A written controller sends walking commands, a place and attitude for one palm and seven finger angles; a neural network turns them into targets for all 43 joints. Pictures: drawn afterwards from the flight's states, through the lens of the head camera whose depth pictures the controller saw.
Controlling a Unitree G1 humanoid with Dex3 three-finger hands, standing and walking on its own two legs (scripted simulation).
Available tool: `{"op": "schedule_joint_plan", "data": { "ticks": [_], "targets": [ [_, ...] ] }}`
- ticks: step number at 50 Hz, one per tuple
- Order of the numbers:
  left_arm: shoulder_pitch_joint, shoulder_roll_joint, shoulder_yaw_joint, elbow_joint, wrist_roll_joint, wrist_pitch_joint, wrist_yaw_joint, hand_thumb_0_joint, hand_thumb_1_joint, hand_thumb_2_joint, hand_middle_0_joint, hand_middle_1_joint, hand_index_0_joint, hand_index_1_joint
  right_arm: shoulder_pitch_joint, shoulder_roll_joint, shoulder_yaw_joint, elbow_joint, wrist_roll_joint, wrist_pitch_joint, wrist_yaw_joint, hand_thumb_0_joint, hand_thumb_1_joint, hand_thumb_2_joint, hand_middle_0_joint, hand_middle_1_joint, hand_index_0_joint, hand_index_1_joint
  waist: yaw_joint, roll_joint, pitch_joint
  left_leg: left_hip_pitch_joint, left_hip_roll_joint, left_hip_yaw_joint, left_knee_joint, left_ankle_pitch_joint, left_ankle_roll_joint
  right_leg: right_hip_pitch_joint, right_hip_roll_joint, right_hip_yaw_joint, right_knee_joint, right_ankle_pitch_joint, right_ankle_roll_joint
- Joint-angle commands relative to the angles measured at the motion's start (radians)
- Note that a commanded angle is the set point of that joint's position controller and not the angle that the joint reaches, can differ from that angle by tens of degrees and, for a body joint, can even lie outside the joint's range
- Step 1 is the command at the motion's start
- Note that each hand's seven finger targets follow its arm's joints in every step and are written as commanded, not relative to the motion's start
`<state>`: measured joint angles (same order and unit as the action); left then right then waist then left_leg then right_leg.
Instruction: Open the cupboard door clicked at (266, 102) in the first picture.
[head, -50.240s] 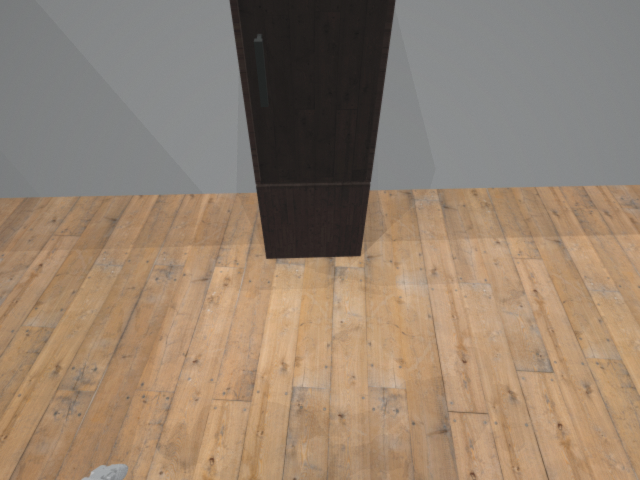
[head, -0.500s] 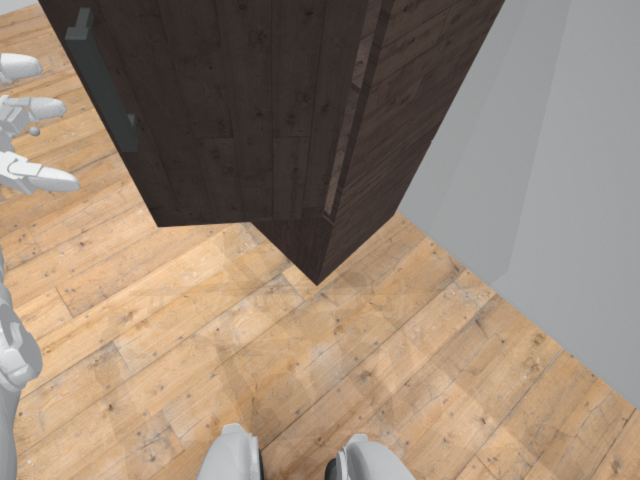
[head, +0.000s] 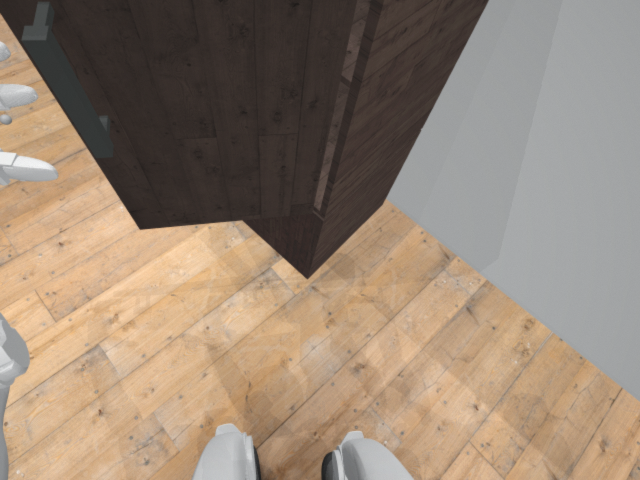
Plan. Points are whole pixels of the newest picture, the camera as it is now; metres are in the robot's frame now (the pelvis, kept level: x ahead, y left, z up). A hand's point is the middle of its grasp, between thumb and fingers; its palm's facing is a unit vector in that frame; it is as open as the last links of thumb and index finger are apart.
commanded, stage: move the hooked fingers beside the handle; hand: left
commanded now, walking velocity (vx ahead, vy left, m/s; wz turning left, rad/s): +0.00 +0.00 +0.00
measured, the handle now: (77, 89) +0.55 +0.24 +0.09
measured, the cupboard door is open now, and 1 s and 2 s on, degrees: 52 52 51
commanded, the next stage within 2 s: slide the fingers in behind the handle in 0.52 s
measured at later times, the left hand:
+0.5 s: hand (3, 127) +0.48 +0.30 +0.11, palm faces +0.11 -0.99 -0.02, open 13.9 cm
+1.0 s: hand (32, 121) +0.49 +0.28 +0.10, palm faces +0.09 -1.00 -0.01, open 14.0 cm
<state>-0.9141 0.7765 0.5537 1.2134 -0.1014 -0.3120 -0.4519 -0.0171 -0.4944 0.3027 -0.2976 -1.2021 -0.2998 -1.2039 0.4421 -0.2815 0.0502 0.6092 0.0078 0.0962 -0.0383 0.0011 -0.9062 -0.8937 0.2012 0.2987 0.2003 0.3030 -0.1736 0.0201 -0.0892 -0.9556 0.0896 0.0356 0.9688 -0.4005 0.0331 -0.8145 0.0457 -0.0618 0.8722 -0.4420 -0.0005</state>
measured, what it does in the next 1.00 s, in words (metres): stands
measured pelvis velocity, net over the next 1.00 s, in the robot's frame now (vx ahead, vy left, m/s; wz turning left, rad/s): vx -0.01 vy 0.00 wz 0.01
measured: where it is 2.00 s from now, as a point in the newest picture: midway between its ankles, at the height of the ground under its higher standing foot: outside the picture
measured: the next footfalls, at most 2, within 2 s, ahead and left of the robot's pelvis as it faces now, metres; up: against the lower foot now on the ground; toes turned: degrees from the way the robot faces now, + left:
none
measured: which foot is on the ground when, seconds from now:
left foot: down 0.00-1.00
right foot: down 0.00-1.00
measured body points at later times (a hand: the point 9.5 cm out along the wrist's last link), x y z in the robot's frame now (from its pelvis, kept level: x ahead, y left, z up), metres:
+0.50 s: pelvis -0.01 -0.01 +0.00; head +0.12 +0.03 +0.43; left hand +0.47 +0.35 +0.11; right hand +0.01 -0.28 -0.10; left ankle +0.02 +0.09 -0.68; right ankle -0.02 -0.13 -0.68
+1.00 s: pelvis -0.01 +0.00 +0.00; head +0.12 +0.03 +0.43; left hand +0.48 +0.33 +0.10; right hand -0.02 -0.27 -0.10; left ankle +0.02 +0.09 -0.68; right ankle -0.02 -0.13 -0.68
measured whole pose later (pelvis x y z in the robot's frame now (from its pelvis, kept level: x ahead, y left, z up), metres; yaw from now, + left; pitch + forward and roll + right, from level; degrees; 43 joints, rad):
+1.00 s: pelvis -0.01 +0.00 +0.00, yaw +1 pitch +21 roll -5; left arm -0.94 0.72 0.49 1.21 -0.10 -0.32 -0.39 -0.02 -0.50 0.30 -0.30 -1.20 -0.30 -1.20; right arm 0.42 -0.28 0.05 0.62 0.01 0.08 -0.04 0.00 -0.91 -0.89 0.20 0.30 0.20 0.30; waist -0.18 0.02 -0.09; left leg -0.96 0.09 0.02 0.98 -0.39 0.03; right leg -0.82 0.04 -0.07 0.89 -0.44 0.00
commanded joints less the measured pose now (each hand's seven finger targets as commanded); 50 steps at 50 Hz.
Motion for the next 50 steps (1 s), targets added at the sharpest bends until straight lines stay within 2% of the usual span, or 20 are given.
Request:
{"op": "schedule_joint_plan", "data": {
  "ticks": [1, 2, 8, 17, 18, 19, 23, 26, 28, 29, 31, 32, 35, 36, 38, 40, 42, 44, 46, 50],
  "targets": [
    [-0.386, 0.267, -0.003, -0.225, -0.037, -0.062, 0.007, 0.0, -0.5, 0.3, -0.3, -1.2, -0.3, -1.2, 0.162, -0.207, -0.082, -0.031, -0.006, -0.007, -0.014, 0.0, -0.9, -0.9, 0.2, 0.3, 0.2, 0.3, 0.011, 0.224, -0.474, 0.622, -0.027, -0.107, -0.067, 0.505, -0.005, -0.008, 0.043, 0.001, -0.083, 0.342, -0.014],
    [-0.384, 0.292, 0.013, -0.223, -0.031, -0.059, 0.014, 0.0, -0.5, 0.3, -0.3, -1.2, -0.3, -1.2, 0.158, -0.21, -0.081, -0.03, -0.007, -0.007, -0.015, 0.0, -0.9, -0.9, 0.2, 0.3, 0.2, 0.3, 0.016, 0.212, -0.466, 0.604, -0.027, -0.108, -0.072, 0.483, -0.005, 0.002, 0.041, 0.001, -0.083, 0.332, -0.015],
    [-0.421, 0.254, -0.018, -0.237, -0.028, -0.075, 0.038, 0.0, -0.5, 0.3, -0.3, -1.2, -0.3, -1.2, 0.143, -0.204, -0.077, -0.035, -0.005, -0.01, -0.018, 0.0, -0.9, -0.9, 0.2, 0.3, 0.2, 0.3, 0.005, 0.204, -0.465, 0.606, -0.033, -0.106, -0.068, 0.486, -0.003, 0.011, 0.038, 0.006, -0.079, 0.348, -0.017],
    [-0.406, 0.317, 0.004, -0.158, -0.018, -0.066, 0.027, 0.0, -0.5, 0.3, -0.3, -1.2, -0.3, -1.2, 0.121, -0.209, -0.068, -0.046, 0.003, -0.013, -0.024, 0.0, -0.9, -0.9, 0.2, 0.3, 0.2, 0.3, 0.005, 0.154, -0.418, 0.495, -0.041, -0.089, -0.066, 0.394, 0.006, 0.059, 0.032, 0.021, -0.08, 0.34, -0.01],
    [-0.423, 0.284, -0.018, -0.185, -0.027, -0.075, 0.021, 0.0, -0.5, 0.3, -0.3, -1.2, -0.3, -1.2, 0.122, -0.205, -0.067, -0.047, 0.002, -0.014, -0.024, 0.0, -0.9, -0.9, 0.2, 0.3, 0.2, 0.3, 0.001, 0.181, -0.436, 0.521, -0.043, -0.086, -0.06, 0.418, 0.007, 0.053, 0.034, 0.023, -0.076, 0.356, -0.012],
    [-0.41, 0.305, 0.001, -0.187, -0.027, -0.08, 0.019, 0.0, -0.5, 0.3, -0.3, -1.2, -0.3, -1.2, 0.122, -0.207, -0.069, -0.046, 0.0, -0.015, -0.024, 0.0, -0.9, -0.9, 0.2, 0.3, 0.2, 0.3, 0.013, 0.189, -0.461, 0.538, -0.039, -0.091, -0.061, 0.426, 0.002, 0.052, 0.034, 0.02, -0.074, 0.353, -0.012],
    [-0.449, 0.26, -0.039, -0.164, -0.041, -0.081, 0.005, 0.0, -0.5, 0.3, -0.3, -1.2, -0.3, -1.2, 0.121, -0.206, -0.066, -0.035, 0.003, -0.015, -0.027, 0.0, -0.9, -0.9, 0.2, 0.3, 0.2, 0.3, -0.017, 0.162, -0.409, 0.517, -0.039, -0.097, -0.059, 0.369, 0.008, 0.009, 0.036, 0.019, -0.085, 0.295, -0.012],
    [-0.48, 0.333, -0.013, -0.116, -0.028, -0.059, 0.002, 0.0, -0.5, 0.3, -0.3, -1.2, -0.3, -1.2, 0.123, -0.217, -0.059, -0.028, 0.008, -0.021, -0.038, 0.0, -0.9, -0.9, 0.2, 0.3, 0.2, 0.3, -0.024, 0.136, -0.393, 0.434, -0.039, -0.093, -0.057, 0.295, 0.015, 0.024, 0.029, 0.032, -0.087, 0.257, -0.006],
    [-0.498, 0.33, -0.016, -0.16, -0.026, -0.07, 0.004, 0.0, -0.5, 0.3, -0.3, -1.2, -0.3, -1.2, 0.132, -0.212, -0.059, -0.028, 0.002, -0.026, -0.037, 0.0, -0.9, -0.9, 0.2, 0.3, 0.2, 0.3, -0.016, 0.203, -0.453, 0.484, -0.041, -0.092, -0.048, 0.34, 0.012, 0.022, 0.03, 0.032, -0.076, 0.282, -0.011],
    [-0.486, 0.372, 0.018, -0.178, -0.023, -0.078, 0.004, 0.0, -0.5, 0.3, -0.3, -1.2, -0.3, -1.2, 0.138, -0.215, -0.063, -0.025, -0.001, -0.027, -0.036, 0.0, -0.9, -0.9, 0.2, 0.3, 0.2, 0.3, 0.002, 0.222, -0.504, 0.511, -0.038, -0.098, -0.044, 0.374, 0.007, 0.033, 0.031, 0.029, -0.068, 0.301, -0.012],
    [-0.46, 0.383, 0.025, -0.151, -0.02, -0.073, 0.001, 0.0, -0.5, 0.3, -0.3, -1.2, -0.3, -1.2, 0.136, -0.214, -0.062, -0.028, 0.001, -0.027, -0.034, 0.0, -0.9, -0.9, 0.2, 0.3, 0.2, 0.3, 0.001, 0.2, -0.481, 0.479, -0.038, -0.093, -0.038, 0.372, 0.008, 0.043, 0.032, 0.033, -0.069, 0.311, -0.009],
    [-0.471, 0.331, -0.015, -0.154, -0.025, -0.069, -0.006, 0.0, -0.5, 0.3, -0.3, -1.2, -0.3, -1.2, 0.136, -0.208, -0.059, -0.026, 0.004, -0.025, -0.031, 0.0, -0.9, -0.9, 0.2, 0.3, 0.2, 0.3, -0.012, 0.205, -0.472, 0.483, -0.039, -0.089, -0.039, 0.368, 0.01, 0.034, 0.034, 0.032, -0.072, 0.313, -0.007],
    [-0.463, 0.32, -0.021, -0.143, -0.029, -0.056, -0.008, 0.0, -0.5, 0.3, -0.3, -1.2, -0.3, -1.2, 0.141, -0.21, -0.06, -0.025, 0.003, -0.022, -0.031, 0.0, -0.9, -0.9, 0.2, 0.3, 0.2, 0.3, -0.01, 0.209, -0.454, 0.483, -0.037, -0.093, -0.045, 0.352, 0.009, 0.015, 0.035, 0.026, -0.076, 0.29, -0.008],
    [-0.453, 0.33, -0.006, -0.16, -0.03, -0.054, -0.006, 0.0, -0.5, 0.3, -0.3, -1.2, -0.3, -1.2, 0.147, -0.213, -0.063, -0.026, 0.002, -0.021, -0.03, 0.0, -0.9, -0.9, 0.2, 0.3, 0.2, 0.3, -0.004, 0.191, -0.471, 0.492, -0.036, -0.096, -0.049, 0.361, 0.01, 0.025, 0.035, 0.024, -0.077, 0.295, -0.008],
    [-0.434, 0.305, -0.007, -0.206, -0.036, -0.063, 0.001, 0.0, -0.5, 0.3, -0.3, -1.2, -0.3, -1.2, 0.153, -0.208, -0.067, -0.031, -0.004, -0.021, -0.025, 0.0, -0.9, -0.9, 0.2, 0.3, 0.2, 0.3, 0.01, 0.238, -0.519, 0.545, -0.038, -0.098, -0.047, 0.419, 0.006, 0.024, 0.038, 0.019, -0.066, 0.325, -0.015],
    [-0.412, 0.299, -0.003, -0.173, -0.036, -0.054, 0.013, 0.0, -0.5, 0.3, -0.3, -1.2, -0.3, -1.2, 0.151, -0.21, -0.07, -0.027, -0.002, -0.017, -0.023, 0.0, -0.9, -0.9, 0.2, 0.3, 0.2, 0.3, 0.002, 0.179, -0.47, 0.522, -0.032, -0.101, -0.054, 0.389, 0.006, 0.011, 0.039, 0.015, -0.079, 0.301, -0.01],
    [-0.445, 0.281, -0.027, -0.169, -0.032, -0.045, 0.024, 0.0, -0.5, 0.3, -0.3, -1.2, -0.3, -1.2, 0.145, -0.209, -0.066, -0.026, 0.001, -0.018, -0.022, 0.0, -0.9, -0.9, 0.2, 0.3, 0.2, 0.3, -0.01, 0.178, -0.418, 0.48, -0.035, -0.095, -0.063, 0.329, 0.009, 0.003, 0.036, 0.018, -0.088, 0.265, -0.007],
    [-0.466, 0.305, -0.005, -0.212, -0.024, -0.063, 0.044, 0.0, -0.5, 0.3, -0.3, -1.2, -0.3, -1.2, 0.15, -0.211, -0.069, -0.026, -0.004, -0.02, -0.023, 0.0, -0.9, -0.9, 0.2, 0.3, 0.2, 0.3, 0.001, 0.205, -0.466, 0.525, -0.034, -0.103, -0.065, 0.364, 0.005, 0.006, 0.036, 0.015, -0.079, 0.276, -0.012],
    [-0.485, 0.234, -0.056, -0.238, -0.021, -0.074, 0.057, 0.0, -0.5, 0.3, -0.3, -1.2, -0.3, -1.2, 0.148, -0.203, -0.071, -0.02, -0.007, -0.024, -0.018, 0.0, -0.9, -0.9, 0.2, 0.3, 0.2, 0.3, -0.013, 0.239, -0.466, 0.577, -0.028, -0.113, -0.068, 0.377, -0.002, -0.036, 0.036, 0.008, -0.081, 0.26, -0.014],
    [-0.449, 0.205, -0.051, -0.212, -0.025, -0.078, 0.079, 0.0, -0.5, 0.3, -0.3, -1.2, -0.3, -1.2, 0.152, -0.203, -0.074, -0.016, -0.009, -0.023, -0.012, 0.0, -0.9, -0.9, 0.2, 0.3, 0.2, 0.3, -0.006, 0.194, -0.468, 0.587, -0.027, -0.123, -0.074, 0.404, -0.005, -0.028, 0.037, 0.001, -0.078, 0.271, -0.016]
  ]
}}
